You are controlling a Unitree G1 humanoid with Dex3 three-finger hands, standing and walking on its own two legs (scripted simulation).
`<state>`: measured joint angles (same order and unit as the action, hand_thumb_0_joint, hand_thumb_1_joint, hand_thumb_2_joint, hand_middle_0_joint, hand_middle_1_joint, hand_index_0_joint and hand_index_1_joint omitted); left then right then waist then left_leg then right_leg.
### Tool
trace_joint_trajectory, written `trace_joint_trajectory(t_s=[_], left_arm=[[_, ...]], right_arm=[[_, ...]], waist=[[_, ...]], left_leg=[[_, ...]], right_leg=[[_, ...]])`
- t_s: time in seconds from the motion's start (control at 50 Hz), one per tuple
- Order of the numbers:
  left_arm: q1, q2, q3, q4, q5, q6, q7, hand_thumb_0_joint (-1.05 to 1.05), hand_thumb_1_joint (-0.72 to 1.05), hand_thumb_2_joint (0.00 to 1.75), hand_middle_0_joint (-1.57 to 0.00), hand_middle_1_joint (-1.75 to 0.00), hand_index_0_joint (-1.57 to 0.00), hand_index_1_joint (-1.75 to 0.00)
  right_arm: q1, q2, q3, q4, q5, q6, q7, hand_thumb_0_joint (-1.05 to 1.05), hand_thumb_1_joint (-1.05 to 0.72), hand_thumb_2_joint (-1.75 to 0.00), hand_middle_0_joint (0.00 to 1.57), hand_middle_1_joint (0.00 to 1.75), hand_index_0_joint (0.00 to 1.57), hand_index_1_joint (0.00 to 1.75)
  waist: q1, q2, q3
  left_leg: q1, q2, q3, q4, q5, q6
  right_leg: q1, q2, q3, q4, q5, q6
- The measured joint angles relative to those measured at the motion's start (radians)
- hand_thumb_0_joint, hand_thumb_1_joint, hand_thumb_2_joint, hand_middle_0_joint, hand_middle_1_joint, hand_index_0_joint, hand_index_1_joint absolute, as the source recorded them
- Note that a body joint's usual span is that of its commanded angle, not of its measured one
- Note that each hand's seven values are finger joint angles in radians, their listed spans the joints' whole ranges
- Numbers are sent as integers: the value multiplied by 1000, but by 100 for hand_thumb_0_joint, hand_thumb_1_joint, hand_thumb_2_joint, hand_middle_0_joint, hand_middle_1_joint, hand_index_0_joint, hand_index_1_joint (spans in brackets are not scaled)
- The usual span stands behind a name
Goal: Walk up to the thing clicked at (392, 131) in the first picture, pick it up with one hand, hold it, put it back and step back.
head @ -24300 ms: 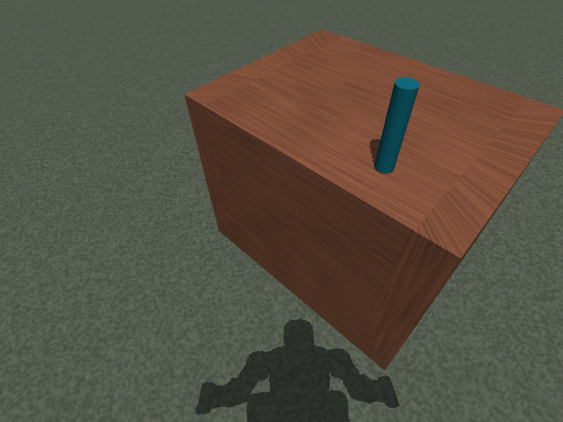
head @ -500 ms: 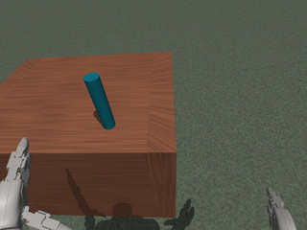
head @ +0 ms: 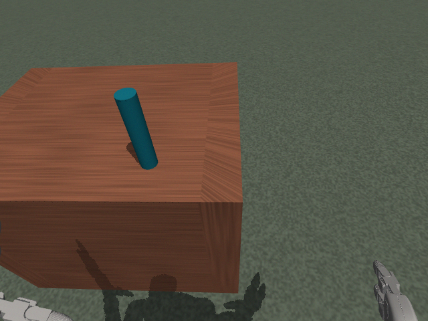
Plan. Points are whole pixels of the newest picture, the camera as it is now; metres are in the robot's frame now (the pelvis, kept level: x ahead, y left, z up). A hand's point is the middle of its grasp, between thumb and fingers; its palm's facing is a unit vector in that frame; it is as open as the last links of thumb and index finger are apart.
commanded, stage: home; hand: left
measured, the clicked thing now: (138, 132) +0.52 +0.21 +0.07
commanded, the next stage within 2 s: none
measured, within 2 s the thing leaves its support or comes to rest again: neither
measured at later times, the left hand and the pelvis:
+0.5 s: hand (140, 302) +0.19 +0.18 -0.06, palm faces +0.08 -0.99 -0.15, open 17.4 cm; pelvis +0.01 +0.01 -0.01, yaw +0 degrees
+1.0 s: hand (142, 298) +0.20 +0.17 -0.07, palm faces +0.10 -0.97 -0.21, open 17.5 cm; pelvis +0.02 +0.00 -0.02, yaw -1 degrees
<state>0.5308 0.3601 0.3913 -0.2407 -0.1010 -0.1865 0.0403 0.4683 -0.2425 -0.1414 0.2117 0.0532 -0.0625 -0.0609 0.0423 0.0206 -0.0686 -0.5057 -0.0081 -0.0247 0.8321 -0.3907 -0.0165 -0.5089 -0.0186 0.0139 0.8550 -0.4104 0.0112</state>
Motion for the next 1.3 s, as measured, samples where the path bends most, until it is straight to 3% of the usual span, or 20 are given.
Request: trace_joint_trajectory(t_s=[0.06, 0.18, 0.34, 0.48, 0.68, 0.8, 0.92, 1.3], left_arm=[[-8, -28, -32, 38, 3, -1, 3, -1, -53, 7, -6, -6, -6, -6], [6, -99, -149, 96, 22, 14, -11, -1, -50, 9, -6, -6, -6, -7], [12, -148, -277, 209, 48, 91, -3, -1, -51, 9, -6, -6, -6, -7], [-62, -179, -385, 319, 67, 145, -2, -1, -52, 8, -6, -6, -5, -6], [-67, -147, -382, 319, 62, 200, 33, -1, -55, 5, -6, -5, -5, -6], [-69, -168, -399, 317, 65, 211, 29, -1, -56, 5, -5, -5, -5, -5], [-65, -170, -389, 304, 63, 229, 26, -1, -55, 6, -5, -5, -5, -6], [-43, -161, -393, 268, 64, 229, 43, -1, -54, 6, -5, -5, -5, -6]], right_arm=[[-21, 17, 43, 12, -1, -8, -1, -1, 25, -26, 9, 13, 10, 12], [-60, 87, 138, 28, -16, -16, 18, -1, -6, -42, 12, 17, 12, 16], [-58, 52, 118, 27, -25, -7, 4, 0, -47, -66, 16, 23, 17, 23], [-46, 60, 145, -35, -32, 21, 1, 1, -76, -82, 19, 28, 19, 28], [-24, 44, 135, -90, -36, 87, -7, 1, -88, -89, 20, 30, 20, 30], [-16, 48, 148, -143, -29, 108, -10, 1, -89, -90, 20, 30, 20, 30], [5, 42, 141, -160, -27, 128, -10, 1, -89, -90, 20, 30, 21, 30], [16, 40, 141, -203, -26, 164, -21, 1, -90, -90, 20, 30, 20, 30]], waist=[[3, -3, 3], [6, -9, 6], [-20, -17, -9], [-46, -48, -12], [-49, -11, -46], [-42, -11, -56], [-40, -32, -60], [-41, -23, -75]], left_leg=[[-7, -3, 2, 3, -2, 4], [-37, -6, 0, 21, -13, 11], [-79, -8, 4, 64, -42, 19], [-131, 2, 4, 105, -62, 14], [-141, 9, 7, 130, -88, 11], [-148, 7, 12, 130, -88, 9], [-160, 10, 7, 135, -90, 1], [-184, 11, 5, 163, -103, -1]], right_leg=[[-5, -3, 2, 0, -1, 4], [-27, -6, 0, 5, -6, 11], [-65, -7, 4, 34, -27, 19], [-116, 3, 4, 70, -43, 14], [-129, 10, 7, 96, -66, 11], [-145, 8, 12, 111, -73, 9], [-158, 11, 7, 121, -78, 1], [-182, 12, 5, 150, -92, -1]])
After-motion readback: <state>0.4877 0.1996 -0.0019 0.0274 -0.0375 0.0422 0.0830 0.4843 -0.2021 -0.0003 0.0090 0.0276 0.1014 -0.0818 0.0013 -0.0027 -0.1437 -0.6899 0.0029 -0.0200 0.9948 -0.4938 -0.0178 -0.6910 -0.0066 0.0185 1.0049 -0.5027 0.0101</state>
